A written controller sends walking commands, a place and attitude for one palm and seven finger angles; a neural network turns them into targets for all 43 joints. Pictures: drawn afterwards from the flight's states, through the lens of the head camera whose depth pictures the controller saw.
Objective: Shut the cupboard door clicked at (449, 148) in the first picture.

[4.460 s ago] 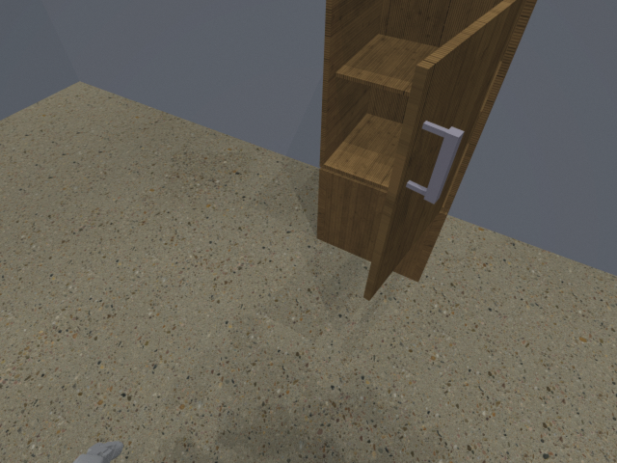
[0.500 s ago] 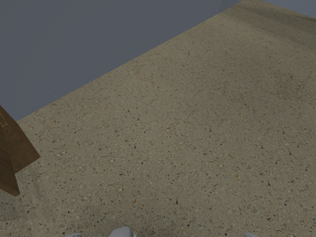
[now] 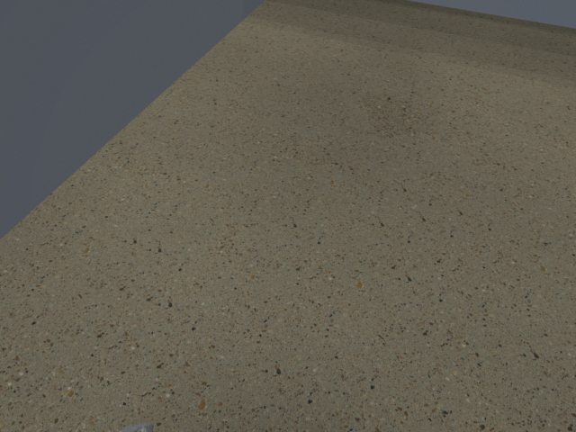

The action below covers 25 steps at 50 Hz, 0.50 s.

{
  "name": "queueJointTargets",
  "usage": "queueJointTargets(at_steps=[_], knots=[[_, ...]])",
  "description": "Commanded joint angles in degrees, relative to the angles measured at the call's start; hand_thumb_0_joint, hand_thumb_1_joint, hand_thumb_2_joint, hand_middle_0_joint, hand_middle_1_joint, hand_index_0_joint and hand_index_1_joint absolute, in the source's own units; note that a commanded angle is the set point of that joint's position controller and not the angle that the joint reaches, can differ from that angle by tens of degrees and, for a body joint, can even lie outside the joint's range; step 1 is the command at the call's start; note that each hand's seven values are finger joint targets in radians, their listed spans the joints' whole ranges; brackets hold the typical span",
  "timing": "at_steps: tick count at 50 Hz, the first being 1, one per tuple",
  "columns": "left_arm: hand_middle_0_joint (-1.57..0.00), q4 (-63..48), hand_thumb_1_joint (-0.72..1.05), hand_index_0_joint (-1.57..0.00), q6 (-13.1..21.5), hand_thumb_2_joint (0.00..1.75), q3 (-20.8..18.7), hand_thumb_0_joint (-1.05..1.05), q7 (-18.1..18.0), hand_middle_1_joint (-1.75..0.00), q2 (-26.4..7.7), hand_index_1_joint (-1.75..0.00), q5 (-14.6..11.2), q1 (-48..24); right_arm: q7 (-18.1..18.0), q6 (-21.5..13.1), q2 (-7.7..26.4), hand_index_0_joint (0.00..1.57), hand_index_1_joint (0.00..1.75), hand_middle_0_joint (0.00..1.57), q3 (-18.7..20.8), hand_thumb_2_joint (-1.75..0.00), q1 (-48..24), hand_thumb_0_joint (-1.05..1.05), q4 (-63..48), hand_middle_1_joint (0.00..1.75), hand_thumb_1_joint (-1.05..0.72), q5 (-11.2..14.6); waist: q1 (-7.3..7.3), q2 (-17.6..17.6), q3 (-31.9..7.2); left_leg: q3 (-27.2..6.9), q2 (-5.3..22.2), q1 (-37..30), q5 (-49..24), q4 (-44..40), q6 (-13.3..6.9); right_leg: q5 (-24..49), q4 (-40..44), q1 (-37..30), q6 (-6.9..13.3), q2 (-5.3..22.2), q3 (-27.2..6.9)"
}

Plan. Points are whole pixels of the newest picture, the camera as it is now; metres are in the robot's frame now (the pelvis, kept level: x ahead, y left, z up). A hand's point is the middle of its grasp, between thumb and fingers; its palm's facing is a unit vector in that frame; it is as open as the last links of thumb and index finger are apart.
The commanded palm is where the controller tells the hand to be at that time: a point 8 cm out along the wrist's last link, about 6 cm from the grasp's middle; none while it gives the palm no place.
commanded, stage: walk around to get in front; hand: left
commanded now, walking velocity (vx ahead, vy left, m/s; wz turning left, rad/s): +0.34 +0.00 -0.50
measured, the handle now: out of the picture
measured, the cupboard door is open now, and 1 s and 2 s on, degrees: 81 81 81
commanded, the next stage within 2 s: walk to a spot facing it in 1.90 s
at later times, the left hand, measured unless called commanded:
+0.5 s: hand (188, 415) +0.18 +0.17 -0.21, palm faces -0.09 -0.98 -0.16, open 7.4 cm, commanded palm none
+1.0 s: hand (274, 229) +0.55 +0.04 -0.17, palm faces -0.38 -0.91 -0.20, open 7.4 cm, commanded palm none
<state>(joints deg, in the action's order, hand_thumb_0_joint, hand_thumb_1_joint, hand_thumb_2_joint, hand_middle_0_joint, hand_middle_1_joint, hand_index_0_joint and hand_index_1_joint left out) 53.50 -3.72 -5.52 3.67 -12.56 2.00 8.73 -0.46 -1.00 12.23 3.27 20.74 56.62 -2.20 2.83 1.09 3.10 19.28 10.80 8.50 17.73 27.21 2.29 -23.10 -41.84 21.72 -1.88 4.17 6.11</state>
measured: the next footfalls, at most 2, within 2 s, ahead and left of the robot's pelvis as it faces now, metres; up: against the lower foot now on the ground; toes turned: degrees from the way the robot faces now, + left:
right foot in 0.06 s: +0.06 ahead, -0.14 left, +0.00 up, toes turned -10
left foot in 0.48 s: +0.35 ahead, +0.08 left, +0.00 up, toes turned -2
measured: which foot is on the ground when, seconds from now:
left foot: down 0.00-0.06, up 0.08-0.46, down 0.48-0.98, up 1.00-1.00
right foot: up 0.00-0.04, down 0.06-0.48, up 0.50-0.96, down 0.98-1.00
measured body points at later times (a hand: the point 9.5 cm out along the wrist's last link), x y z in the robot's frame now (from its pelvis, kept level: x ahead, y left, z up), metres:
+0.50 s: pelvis +0.19 -0.01 -0.02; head +0.22 +0.01 +0.42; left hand +0.19 +0.23 -0.19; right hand +0.28 -0.27 -0.14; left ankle +0.31 +0.08 -0.74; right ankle +0.03 -0.13 -0.73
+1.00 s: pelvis +0.37 -0.09 -0.02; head +0.39 -0.11 +0.43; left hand +0.56 +0.09 -0.15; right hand +0.20 -0.24 -0.17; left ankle +0.32 +0.07 -0.73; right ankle +0.41 -0.21 -0.74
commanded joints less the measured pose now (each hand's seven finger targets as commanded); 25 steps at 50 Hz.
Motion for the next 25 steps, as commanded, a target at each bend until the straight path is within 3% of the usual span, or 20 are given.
queueJointTargets(at_steps=[1,2,3,4,5,6,7,8,10,16,20,21,22,23,24,25], knots=[[-0.2,-3.54,0.9,-0.2,3.8,0.9,-0.24,0.0,-0.65,-0.3,-3.46,-0.3,-0.1,1.54,0.11,-0.99,10.46,0.2,0.3,0.2,2.14,-0.9,0.39,0.0,-2.97,0.3,-0.9,0.16,-3.9,4.36,-5.33,-5.43,9.0,2.58,-4.37,2.97,-3.25,6.29,15.66,-14.36,2.53,-4.32,4.81],[-0.2,-0.99,0.9,-0.2,4.74,0.9,-1.24,0.0,-1.46,-0.3,-9.04,-0.3,0.12,10.06,0.76,-1.07,8.0,0.2,0.3,0.2,1.5,-0.9,-0.23,0.0,-4.21,0.3,-0.9,0.94,-8.18,-6.83,-10.06,-0.9,5.72,15.53,-4.78,18.69,-0.64,0.87,20.97,-31.29,6.36,4.03,-6.48],[-0.2,1.36,0.9,-0.2,5.18,0.9,-2.75,0.0,-2.45,-0.3,-16.84,-0.3,-0.68,17.74,1.27,-1.15,4.12,0.2,0.3,0.2,-0.01,-0.9,-5.83,0.0,-8.38,0.3,-0.9,1.09,-11.87,-21.06,-9.93,-4.29,-2.34,34.58,17.47,34.21,2.13,2.79,26.08,-38.59,12.64,18.37,-30.69],[-0.2,1.8,0.9,-0.2,4.79,0.9,-2.97,0.0,-3.41,-0.3,-17.6,-0.3,-1.74,18.92,0.76,-0.76,6.69,0.2,0.3,0.2,0.56,-0.9,-10.36,0.0,-9.79,0.3,-0.9,0.98,-12.12,-16.89,-8.26,-12.76,-1.47,38.36,16.42,40.69,1.2,3.53,28.62,-33.91,15.16,21.54,-35.95],[-0.2,1.5,0.9,-0.2,5.09,0.9,-2.63,0.0,-3.57,-0.3,-15.94,-0.3,-1.48,15.39,0.73,-0.89,6.24,0.2,0.3,0.2,0.77,-0.9,-12.61,0.0,-9.49,0.3,-0.9,0.93,-10.88,-15.1,-4.51,-15.57,-0.64,39.63,11.68,44.22,1.04,0.48,29.79,-29.51,14.89,19.49,-34.83],[-0.2,0.59,0.9,-0.2,5.47,0.9,-1.71,0.0,-3.68,-0.3,-12.7,-0.3,-1.34,11.43,0.75,-1.02,6.57,0.2,0.3,0.2,1.02,-0.9,-12.08,0.0,-8.54,0.3,-0.9,0.6,-8.51,-10.92,-0.89,-16.94,0.72,39.31,6.89,43.01,1.09,-0.42,30.2,-25.26,13.91,17.56,-29.82],[-0.2,-0.19,0.9,-0.2,5.57,0.9,-0.82,0.0,-3.78,-0.3,-9.78,-0.3,-1.14,7.3,0.95,-0.86,6.44,0.2,0.3,0.2,1.21,-0.9,-10.63,0.0,-6.99,0.3,-0.9,0.35,-5.99,-6.75,0.66,-16.84,1.33,34.81,3.47,39.32,1.49,2.4,29.71,-20.1,12.82,14.56,-23.32],[-0.2,-0.55,0.9,-0.2,6.06,0.9,-0.24,0.0,-3.67,-0.3,-8.74,-0.3,-0.87,5.62,1.1,-0.56,5.41,0.2,0.3,0.2,1.11,-0.9,-8.43,0.0,-5.82,0.3,-0.9,0.12,-4.1,-6.54,1.14,-15.33,0.74,31.27,1.24,36.33,2.21,9.28,29.55,-17.07,11.42,11.88,-18.1],[-0.2,0.15,0.9,-0.2,6.98,0.9,0.22,0.0,-3.58,-0.3,-8.17,-0.3,-0.75,5.85,1.27,-0.12,4.71,0.2,0.3,0.2,1.06,-0.9,-5.81,0.0,-4.73,0.3,-0.9,0.18,-2.37,-8.27,1.07,-14.07,-0.36,28.86,-0.94,32.72,2.89,17.74,29.4,-15.54,11.0,9.79,-13.95],[-0.2,3.01,0.9,-0.2,7.95,0.9,0.56,0.0,-3.94,-0.3,-7.83,-0.3,-0.69,9.1,2.23,-0.85,3.62,0.2,0.3,0.2,0.76,-0.9,-12.69,0.0,-7.46,0.3,-0.9,0.51,-3.25,-8.3,2.45,-13.93,-2.06,27.34,-7.51,20.99,2.08,20.4,29.23,-15.54,10.96,8.41,-14.13],[-0.2,3.65,0.9,-0.2,7.6,0.9,-0.01,0.0,-4.16,-0.3,-8.72,-0.3,-0.52,8.78,2.21,-1.85,3.69,0.2,0.3,0.2,0.8,-0.9,-13.53,0.0,-8.06,0.3,-0.9,0.9,-2.93,-8.59,2.87,-13.02,-4.4,17.19,-6.27,12.07,0.27,21.2,26.45,-13.7,10.1,8.76,-15.09],[-0.2,3.86,0.9,-0.2,7.6,0.9,-0.09,0.0,-4.2,-0.3,-8.78,-0.3,-0.63,8.26,1.85,-2.18,4.21,0.2,0.3,0.2,0.98,-0.9,-10.94,0.0,-7.25,0.3,-0.9,0.79,-1.34,-7.56,1.8,-12.46,-5.46,12.22,-6.82,9.02,-0.13,24.44,23.1,-13.0,9.59,8.17,-14.57],[-0.2,4.03,0.9,-0.2,7.58,0.9,-0.24,0.0,-4.26,-0.3,-8.18,-0.3,-0.69,7.9,1.25,-2.59,5.6,0.2,0.3,0.2,1.47,-0.9,-4.36,0.0,-4.98,0.3,-0.9,0.56,1.62,-3.86,-1.15,-12.95,-6.52,1.8,-8.52,4.96,-0.56,27.81,14.22,-10.22,8.2,5.94,-13.44],[-0.2,3.89,0.9,-0.2,7.47,0.9,-0.21,0.0,-3.97,-0.3,-6.3,-0.3,-1.15,8.59,0.36,-2.99,9.91,0.2,0.3,0.2,2.42,-0.9,5.78,0.0,-2.07,0.3,-0.9,0.01,5.42,4.44,-7.85,-17.21,-2.66,-9.89,-5.86,1.0,-1.5,24.02,-0.4,-7.08,6.26,1.36,-10.37],[-0.2,3.43,0.9,-0.2,6.87,0.9,0.15,0.0,-3.2,-0.3,-2.21,-0.3,-1.9,13.25,-0.1,-3.21,16.56,0.2,0.3,0.2,3.7,-0.9,12.28,0.0,-0.37,0.3,-0.9,-0.68,5.39,22.92,-14.14,-39.23,13.55,-20.01,-1.44,-6.7,-5.58,-3.34,-20.73,5.02,3.22,-7.57,-3.11],[-0.2,2.34,0.9,-0.2,7.04,0.9,0.6,0.0,-3.18,-0.3,-2.78,-0.3,-1.6,12.63,-0.55,-2.58,15.81,0.2,0.3,0.2,2.84,-0.9,10.76,0.0,-0.43,0.3,-0.9,-0.07,4.32,20.95,-13.98,-48.06,18.06,-18.94,5.61,-13.07,-8.26,-9.4,-30.75,11.56,3.96,-7.05,-8.27]])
